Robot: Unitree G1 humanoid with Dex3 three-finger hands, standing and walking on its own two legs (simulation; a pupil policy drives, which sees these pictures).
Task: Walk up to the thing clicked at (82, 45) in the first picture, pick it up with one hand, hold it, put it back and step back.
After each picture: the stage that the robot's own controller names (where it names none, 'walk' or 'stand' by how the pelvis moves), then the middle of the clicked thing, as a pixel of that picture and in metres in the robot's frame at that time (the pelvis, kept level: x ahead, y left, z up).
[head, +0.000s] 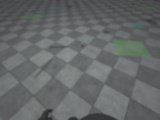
stand; (82, 45) +1.70 +0.28 -0.72
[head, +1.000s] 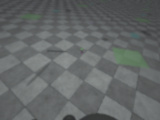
walk; (81, 51) +1.58 +0.19 -0.70
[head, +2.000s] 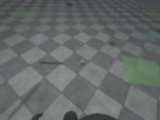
walk; (82, 63) +1.04 +0.13 -0.70
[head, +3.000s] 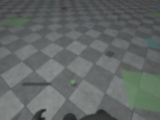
walk; (73, 83) +0.61 +0.23 -0.71
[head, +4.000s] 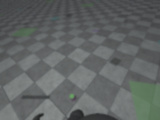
stand; (72, 97) +0.42 +0.29 -0.69
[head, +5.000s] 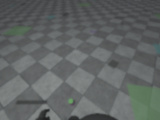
stand; (71, 102) +0.36 +0.25 -0.71
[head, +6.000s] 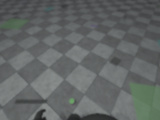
stand; (72, 102) +0.30 +0.22 -0.71
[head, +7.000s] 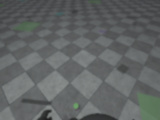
stand; (76, 106) +0.29 +0.17 -0.72
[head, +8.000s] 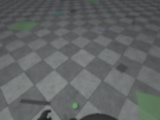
stand; (75, 106) +0.29 +0.18 -0.72
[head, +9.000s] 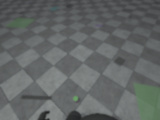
stand; (75, 99) +0.34 +0.18 -0.71
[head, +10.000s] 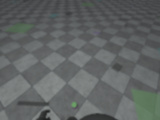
stand; (74, 105) +0.33 +0.17 -0.72
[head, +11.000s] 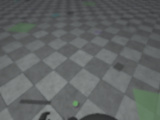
stand; (75, 104) +0.34 +0.16 -0.72
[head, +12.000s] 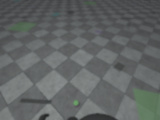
stand; (76, 104) +0.34 +0.15 -0.72
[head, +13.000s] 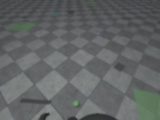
go down; (75, 104) +0.33 +0.16 -0.72
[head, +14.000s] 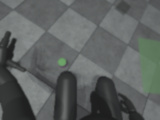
go down; (62, 63) +0.41 +0.23 -0.31
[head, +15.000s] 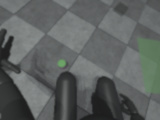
approach; (62, 64) +0.40 +0.24 -0.30
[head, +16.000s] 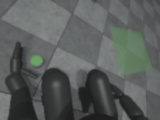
close in; (37, 62) +0.37 +0.28 -0.22
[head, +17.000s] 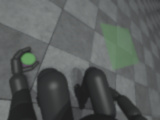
close; (28, 61) +0.38 +0.28 -0.21
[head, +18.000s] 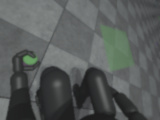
lift; (29, 60) +0.37 +0.28 -0.23
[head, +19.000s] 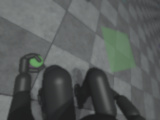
lift; (35, 63) +0.35 +0.26 -0.22
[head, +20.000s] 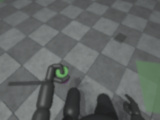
lift; (63, 75) +0.32 +0.19 +0.00
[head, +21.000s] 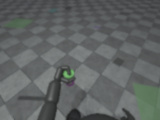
hold; (69, 78) +0.32 +0.16 +0.02
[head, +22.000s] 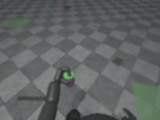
hold; (69, 79) +0.32 +0.16 +0.00
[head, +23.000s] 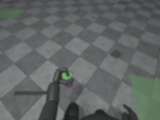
crouch; (67, 79) +0.32 +0.17 -0.05
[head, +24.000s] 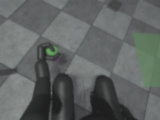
lower; (53, 54) +0.45 +0.24 -0.09
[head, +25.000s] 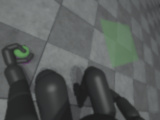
lower; (23, 55) +0.41 +0.30 -0.22
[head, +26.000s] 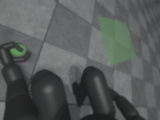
lower; (20, 54) +0.41 +0.31 -0.22
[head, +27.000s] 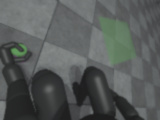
lower; (20, 54) +0.41 +0.31 -0.22
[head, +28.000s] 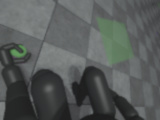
lower; (20, 55) +0.41 +0.31 -0.22
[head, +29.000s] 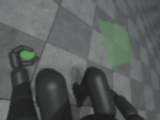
open; (27, 57) +0.39 +0.29 -0.23
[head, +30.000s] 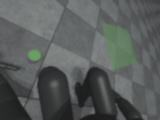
rise; (33, 57) +0.39 +0.27 -0.23
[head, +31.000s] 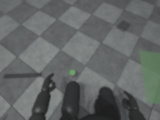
walk; (72, 73) +0.42 +0.20 -0.46
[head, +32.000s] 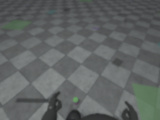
stand; (75, 100) +0.37 +0.15 -0.66
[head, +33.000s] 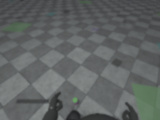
stand; (75, 101) +0.37 +0.17 -0.67
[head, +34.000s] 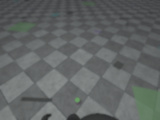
stand; (77, 101) +0.38 +0.15 -0.71
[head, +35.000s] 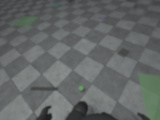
walk; (81, 89) +0.44 +0.18 -0.70
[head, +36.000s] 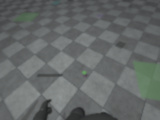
walk; (84, 74) +0.70 +0.13 -0.70
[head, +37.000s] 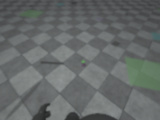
stand; (83, 63) +1.00 +0.14 -0.70
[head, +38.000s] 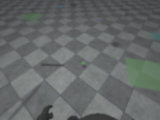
stand; (83, 65) +0.99 +0.15 -0.72
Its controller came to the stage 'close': yes
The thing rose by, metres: 0.70
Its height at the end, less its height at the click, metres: +0.00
